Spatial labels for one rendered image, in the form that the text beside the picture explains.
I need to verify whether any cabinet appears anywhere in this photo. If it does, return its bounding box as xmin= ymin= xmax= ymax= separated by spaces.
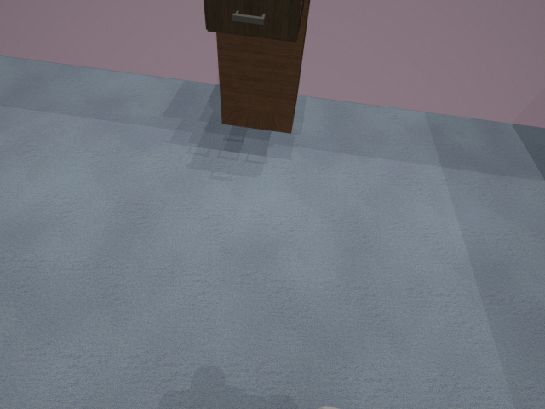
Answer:
xmin=216 ymin=0 xmax=310 ymax=134

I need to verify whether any drawer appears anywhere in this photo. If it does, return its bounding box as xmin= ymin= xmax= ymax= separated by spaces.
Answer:
xmin=204 ymin=0 xmax=304 ymax=43

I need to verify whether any handle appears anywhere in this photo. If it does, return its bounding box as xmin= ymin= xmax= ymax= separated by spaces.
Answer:
xmin=232 ymin=10 xmax=266 ymax=25

